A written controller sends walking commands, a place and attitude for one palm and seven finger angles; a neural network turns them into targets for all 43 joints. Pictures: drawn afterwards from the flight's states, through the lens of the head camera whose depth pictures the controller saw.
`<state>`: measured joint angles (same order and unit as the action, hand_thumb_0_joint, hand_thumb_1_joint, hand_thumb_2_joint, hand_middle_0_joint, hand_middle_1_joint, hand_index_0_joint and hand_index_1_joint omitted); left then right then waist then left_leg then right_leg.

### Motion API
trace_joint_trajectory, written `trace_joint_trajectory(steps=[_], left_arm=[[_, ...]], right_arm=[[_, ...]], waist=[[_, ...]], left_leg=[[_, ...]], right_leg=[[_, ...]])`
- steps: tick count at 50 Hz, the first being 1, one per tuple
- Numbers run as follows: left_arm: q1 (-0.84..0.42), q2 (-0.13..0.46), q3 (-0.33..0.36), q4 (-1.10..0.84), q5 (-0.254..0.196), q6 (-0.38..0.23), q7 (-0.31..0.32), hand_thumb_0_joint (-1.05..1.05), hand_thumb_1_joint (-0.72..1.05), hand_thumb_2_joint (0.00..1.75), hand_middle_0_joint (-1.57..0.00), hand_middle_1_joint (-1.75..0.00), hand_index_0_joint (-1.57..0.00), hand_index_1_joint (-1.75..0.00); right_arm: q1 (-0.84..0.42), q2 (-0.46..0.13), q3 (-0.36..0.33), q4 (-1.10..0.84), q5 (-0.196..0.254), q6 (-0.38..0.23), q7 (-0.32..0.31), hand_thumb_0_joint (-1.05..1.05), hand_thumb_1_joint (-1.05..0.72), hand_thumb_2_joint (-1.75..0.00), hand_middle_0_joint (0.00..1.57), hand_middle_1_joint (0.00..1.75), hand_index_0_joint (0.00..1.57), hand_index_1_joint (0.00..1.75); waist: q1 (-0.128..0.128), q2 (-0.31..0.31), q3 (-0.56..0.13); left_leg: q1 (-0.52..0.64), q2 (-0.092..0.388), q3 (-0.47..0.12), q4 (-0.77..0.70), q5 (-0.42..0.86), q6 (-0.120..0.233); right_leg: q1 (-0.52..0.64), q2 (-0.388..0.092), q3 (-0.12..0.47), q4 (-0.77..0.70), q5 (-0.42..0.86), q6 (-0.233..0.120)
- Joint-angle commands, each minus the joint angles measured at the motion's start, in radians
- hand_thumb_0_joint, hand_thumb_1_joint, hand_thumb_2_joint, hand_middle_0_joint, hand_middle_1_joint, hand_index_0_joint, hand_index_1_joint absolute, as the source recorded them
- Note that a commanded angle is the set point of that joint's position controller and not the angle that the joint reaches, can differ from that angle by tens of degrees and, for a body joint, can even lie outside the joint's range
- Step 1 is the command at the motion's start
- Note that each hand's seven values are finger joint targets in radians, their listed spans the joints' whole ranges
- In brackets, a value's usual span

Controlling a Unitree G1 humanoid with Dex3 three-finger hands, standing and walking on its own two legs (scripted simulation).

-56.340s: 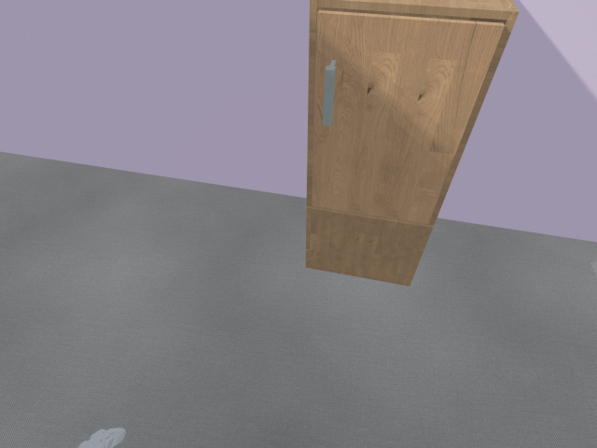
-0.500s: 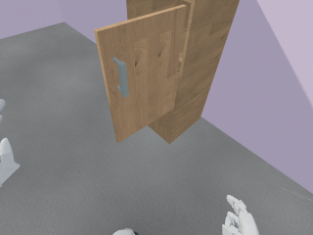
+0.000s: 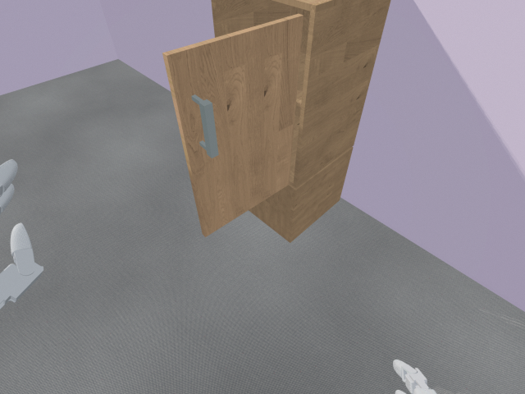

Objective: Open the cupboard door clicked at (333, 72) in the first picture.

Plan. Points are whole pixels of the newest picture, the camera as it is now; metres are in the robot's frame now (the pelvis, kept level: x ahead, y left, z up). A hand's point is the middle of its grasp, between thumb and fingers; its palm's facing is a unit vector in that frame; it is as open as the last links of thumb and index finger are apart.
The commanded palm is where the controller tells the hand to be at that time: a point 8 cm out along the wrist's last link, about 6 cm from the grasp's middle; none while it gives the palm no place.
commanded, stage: stop stepping back and stand still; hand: left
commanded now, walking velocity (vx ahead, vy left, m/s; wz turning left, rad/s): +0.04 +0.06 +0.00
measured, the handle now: (204, 126) +0.67 +0.18 +0.05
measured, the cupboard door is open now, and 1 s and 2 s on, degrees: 86 86 86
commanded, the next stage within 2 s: let the arm hang, fingers relaxed in 0.04 s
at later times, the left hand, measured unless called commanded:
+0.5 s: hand out of the picture +0.04 +0.20 -0.16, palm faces +0.11 -0.98 -0.18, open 6.8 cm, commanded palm none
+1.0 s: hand out of the picture +0.03 +0.26 -0.15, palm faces +0.07 -0.95 -0.29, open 7.4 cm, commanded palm none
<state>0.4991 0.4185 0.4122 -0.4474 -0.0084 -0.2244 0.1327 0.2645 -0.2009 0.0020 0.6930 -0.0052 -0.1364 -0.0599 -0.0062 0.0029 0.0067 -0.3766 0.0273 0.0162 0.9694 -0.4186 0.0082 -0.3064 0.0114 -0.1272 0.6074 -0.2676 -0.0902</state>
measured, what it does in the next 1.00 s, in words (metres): steps on the spot: left foot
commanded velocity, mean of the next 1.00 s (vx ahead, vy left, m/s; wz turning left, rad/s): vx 0.00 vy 0.00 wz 0.00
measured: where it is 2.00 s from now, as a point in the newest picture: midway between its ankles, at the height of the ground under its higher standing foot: outside the picture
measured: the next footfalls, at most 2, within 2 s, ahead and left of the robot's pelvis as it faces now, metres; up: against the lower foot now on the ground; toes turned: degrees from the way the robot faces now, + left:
left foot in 0.20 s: +0.07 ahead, +0.15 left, +0.00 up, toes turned +4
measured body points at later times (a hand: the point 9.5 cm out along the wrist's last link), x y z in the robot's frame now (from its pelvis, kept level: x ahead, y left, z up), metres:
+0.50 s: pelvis -0.01 +0.02 +0.00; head +0.01 +0.03 +0.45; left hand +0.03 +0.25 -0.14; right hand +0.05 -0.21 -0.14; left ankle +0.03 +0.15 -0.73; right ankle +0.04 -0.07 -0.73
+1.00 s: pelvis +0.00 +0.04 +0.02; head +0.02 +0.02 +0.47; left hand +0.03 +0.31 -0.12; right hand +0.05 -0.21 -0.14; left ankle +0.03 +0.15 -0.73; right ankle +0.04 -0.07 -0.73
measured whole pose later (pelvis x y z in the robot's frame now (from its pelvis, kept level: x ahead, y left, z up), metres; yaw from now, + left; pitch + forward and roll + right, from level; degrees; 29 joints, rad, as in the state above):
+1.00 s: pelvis +0.00 +0.04 +0.02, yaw +3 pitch -2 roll +0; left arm 0.18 0.24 0.03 1.13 0.01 0.00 0.01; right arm 0.20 -0.24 -0.02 1.11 -0.02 0.00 -0.01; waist 0.00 0.03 0.05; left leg -0.19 -0.02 0.02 0.40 -0.18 0.02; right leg -0.21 -0.02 -0.04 0.41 -0.17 -0.01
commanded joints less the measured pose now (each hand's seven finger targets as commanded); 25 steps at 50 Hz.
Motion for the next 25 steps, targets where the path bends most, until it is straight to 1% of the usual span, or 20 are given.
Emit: trace_joint_trajectory(steps=[1, 3, 4, 6, 7, 8, 9, 10, 11, 12, 13, 14, 15, 16, 17, 18, 21, 23, 24, 25], left_arm=[[0.009, 0.181, 0.154, -0.091, -0.017, -0.062, 0.010, 0.00, 0.90, 0.90, -0.20, -0.30, -0.20, -0.30], [-0.024, 0.179, 0.140, -0.133, -0.015, -0.071, 0.011, 0.00, 0.90, 0.90, -0.20, -0.30, -0.20, -0.30], [-0.015, 0.178, 0.133, -0.149, -0.013, -0.070, 0.015, 0.00, 0.90, 0.90, -0.20, -0.30, -0.20, -0.30], [-0.010, 0.170, 0.120, -0.198, -0.012, -0.064, 0.026, 0.00, 0.90, 0.90, -0.20, -0.30, -0.20, -0.30], [-0.098, -0.088, -0.265, 0.563, 0.071, 0.155, -0.101, 0.00, 0.90, 0.90, -0.20, -0.30, -0.20, -0.30], [-0.046, -0.133, -0.278, 0.583, 0.048, 0.224, -0.118, 0.00, 0.90, 0.90, -0.20, -0.30, -0.20, -0.30], [-0.016, -0.173, -0.290, 0.584, 0.034, 0.240, -0.126, 0.00, 0.90, 0.90, -0.20, -0.30, -0.20, -0.30], [-0.070, -0.162, -0.296, 0.593, 0.036, 0.241, -0.125, 0.00, 0.90, 0.90, -0.20, -0.30, -0.20, -0.30], [-0.111, -0.131, -0.299, 0.613, 0.039, 0.234, -0.131, 0.00, 0.90, 0.90, -0.20, -0.30, -0.20, -0.30], [-0.104, -0.135, -0.305, 0.649, 0.042, 0.224, -0.132, 0.00, 0.90, 0.90, -0.20, -0.30, -0.20, -0.30], [-0.138, -0.126, -0.314, 0.736, 0.050, 0.221, -0.131, 0.00, 0.90, 0.90, -0.20, -0.30, -0.20, -0.30], [-0.151, -0.064, -0.305, 0.801, 0.054, 0.220, -0.126, 0.00, 0.90, 0.90, -0.20, -0.30, -0.20, -0.30], [-0.152, -0.026, -0.306, 0.871, 0.051, 0.220, -0.125, 0.00, 0.90, 0.90, -0.20, -0.30, -0.20, -0.30], [-0.194, -0.008, -0.318, 0.935, 0.044, 0.224, -0.127, 0.00, 0.90, 0.90, -0.20, -0.30, -0.20, -0.30], [-0.243, -0.007, -0.332, 0.987, 0.039, 0.231, -0.128, 0.00, 0.90, 0.90, -0.20, -0.30, -0.20, -0.30], [-0.280, -0.015, -0.339, 1.031, 0.038, 0.236, -0.122, 0.00, 0.90, 0.90, -0.20, -0.30, -0.20, -0.30], [-0.265, -0.070, -0.366, 1.182, 0.025, 0.219, -0.115, 0.00, 0.90, 0.90, -0.20, -0.30, -0.20, -0.30], [-0.213, -0.111, -0.351, 1.244, 0.025, 0.213, -0.108, 0.00, 0.90, 0.90, -0.20, -0.30, -0.20, -0.30], [-0.203, -0.106, -0.352, 1.275, 0.023, 0.216, -0.108, 0.00, 0.90, 0.90, -0.20, -0.30, -0.20, -0.30], [-0.203, -0.100, -0.358, 1.309, 0.021, 0.219, -0.108, 0.00, 0.90, 0.90, -0.20, -0.30, -0.20, -0.30]], right_arm=[[-0.109, -0.105, -0.039, -0.168, -0.001, -0.031, -0.009, 0.00, -0.90, -0.90, 0.20, 0.30, 0.20, 0.30], [-0.128, -0.101, -0.033, -0.179, -0.001, -0.032, -0.018, 0.00, -0.90, -0.90, 0.20, 0.30, 0.20, 0.30], [-0.126, -0.102, -0.032, -0.185, -0.002, -0.038, -0.023, 0.00, -0.90, -0.90, 0.20, 0.30, 0.20, 0.30], [-0.116, -0.105, -0.033, -0.191, -0.010, -0.051, -0.031, 0.00, -0.90, -0.90, 0.20, 0.30, 0.20, 0.30], [-0.014, -0.206, -0.069, 0.078, -0.012, -0.022, 0.084, 0.00, -0.90, -0.90, 0.20, 0.30, 0.20, 0.30], [0.045, -0.143, -0.063, 0.027, -0.008, 0.035, 0.082, 0.00, -0.90, -0.90, 0.20, 0.30, 0.20, 0.30], [0.020, -0.174, -0.053, -0.006, -0.013, 0.062, 0.072, 0.00, -0.90, -0.90, 0.20, 0.30, 0.20, 0.30], [-0.003, -0.181, -0.054, -0.026, -0.029, 0.075, 0.066, 0.00, -0.90, -0.90, 0.20, 0.30, 0.20, 0.30], [-0.054, -0.199, -0.051, -0.049, -0.041, 0.083, 0.056, 0.00, -0.90, -0.90, 0.20, 0.30, 0.20, 0.30], [-0.078, -0.215, -0.057, -0.066, -0.054, 0.075, 0.037, 0.00, -0.90, -0.90, 0.20, 0.30, 0.20, 0.30], [-0.075, -0.161, -0.030, -0.040, -0.052, 0.072, 0.046, 0.00, -0.90, -0.90, 0.20, 0.30, 0.20, 0.30], [-0.079, -0.157, -0.031, -0.022, -0.035, 0.081, 0.043, 0.00, -0.90, -0.90, 0.20, 0.30, 0.20, 0.30], [-0.070, -0.139, -0.036, -0.006, -0.024, 0.095, 0.046, 0.00, -0.90, -0.90, 0.20, 0.30, 0.20, 0.30], [-0.041, -0.111, -0.033, 0.028, -0.016, 0.117, 0.048, 0.00, -0.90, -0.90, 0.20, 0.30, 0.20, 0.30], [-0.013, -0.116, -0.035, 0.071, -0.016, 0.138, 0.053, 0.00, -0.90, -0.90, 0.20, 0.30, 0.20, 0.30], [-0.010, -0.107, -0.035, 0.098, -0.021, 0.152, 0.055, 0.00, -0.90, -0.90, 0.20, 0.30, 0.20, 0.30], [0.012, -0.069, -0.012, 0.178, -0.019, 0.144, 0.052, 0.00, -0.90, -0.90, 0.20, 0.30, 0.20, 0.30], [-0.006, -0.090, -0.022, 0.197, -0.026, 0.137, 0.045, 0.00, -0.90, -0.90, 0.20, 0.30, 0.20, 0.30], [-0.014, -0.081, -0.022, 0.212, -0.026, 0.138, 0.046, 0.00, -0.90, -0.90, 0.20, 0.30, 0.20, 0.30], [-0.016, -0.079, -0.023, 0.229, -0.026, 0.143, 0.045, 0.00, -0.90, -0.90, 0.20, 0.30, 0.20, 0.30]], waist=[[-0.012, -0.110, -0.003], [-0.010, -0.118, -0.026], [0.002, -0.150, -0.036], [0.011, -0.108, -0.061], [-0.080, 0.060, 0.011], [-0.060, 0.157, -0.040], [-0.042, 0.311, -0.010], [-0.041, 0.226, -0.034], [-0.026, 0.081, -0.034], [0.021, -0.063, -0.064], [0.019, -0.108, -0.147], [0.033, -0.190, -0.154], [0.027, -0.237, -0.145], [-0.007, -0.235, -0.073], [-0.027, -0.162, -0.010], [-0.034, -0.160, 0.048], [-0.032, 0.016, 0.037], [0.002, 0.154, -0.026], [0.011, 0.201, -0.039], [0.014, 0.195, -0.024]], left_leg=[[-0.135, 0.037, -0.003, 0.081, 0.120, -0.011], [-0.019, 0.032, 0.036, -0.109, 0.125, -0.002], [0.037, 0.028, 0.046, -0.206, 0.108, 0.009], [0.142, 0.001, 0.074, -0.396, 0.114, 0.023], [0.098, 0.055, -0.016, -0.359, 0.224, 0.025], [0.152, 0.118, -0.167, -0.469, 0.339, 0.064], [0.043, 0.249, -0.297, -0.604, 0.280, 0.138], [-0.013, 0.299, -0.402, -0.640, 0.252, 0.197], [-0.088, 0.310, -0.417, -0.639, 0.176, 0.219], [-0.055, 0.246, -0.309, -0.520, 0.411, 0.174], [-0.042, 0.159, -0.220, -0.482, 0.504, 0.109], [-0.077, 0.072, -0.141, -0.417, 0.425, 0.061], [-0.041, -0.009, -0.060, -0.365, 0.242, 0.016], [0.016, -0.035, -0.021, -0.329, 0.071, 0.002], [0.099, -0.032, -0.017, -0.312, 0.016, 0.008], [0.129, -0.031, -0.009, -0.310, 0.065, 0.011], [0.169, 0.011, -0.049, -0.452, 0.269, 0.011], [0.105, 0.064, -0.117, -0.547, 0.231, 0.023], [0.065, 0.062, -0.122, -0.580, 0.169, 0.025], [0.040, 0.058, -0.117, -0.606, 0.102, 0.023]], right_leg=[[0.002, -0.295, 0.364, -0.416, -0.120, -0.053], [-0.023, -0.265, 0.255, -0.410, -0.089, -0.028], [-0.029, -0.259, 0.244, -0.412, -0.126, -0.024], [-0.007, -0.242, 0.252, -0.405, -0.202, -0.015], [-0.119, -0.265, 0.113, -0.138, 0.109, -0.007], [-0.166, -0.126, 0.107, 0.003, -0.046, 0.048], [-0.183, -0.046, 0.056, 0.190, -0.240, 0.095], [-0.186, -0.037, 0.115, 0.332, -0.298, 0.091], [-0.140, -0.062, 0.172, 0.320, -0.288, 0.095], [-0.033, -0.055, 0.142, 0.125, -0.243, 0.105], [0.082, -0.047, 0.133, 0.033, -0.011, 0.094], [0.160, -0.109, 0.210, -0.037, 0.168, 0.074], [0.130, -0.198, 0.307, -0.146, 0.216, 0.037], [0.012, -0.272, 0.368, -0.257, 0.057, -0.007], [-0.126, -0.264, 0.356, -0.334, -0.239, -0.021], [-0.201, -0.219, 0.344, -0.359, -0.327, -0.009], [-0.097, -0.154, 0.261, -0.274, -0.058, 0.016], [0.042, -0.106, 0.201, -0.239, -0.018, 0.043], [0.102, -0.099, 0.193, -0.232, -0.016, 0.044], [0.120, -0.097, 0.189, -0.237, -0.037, 0.040]])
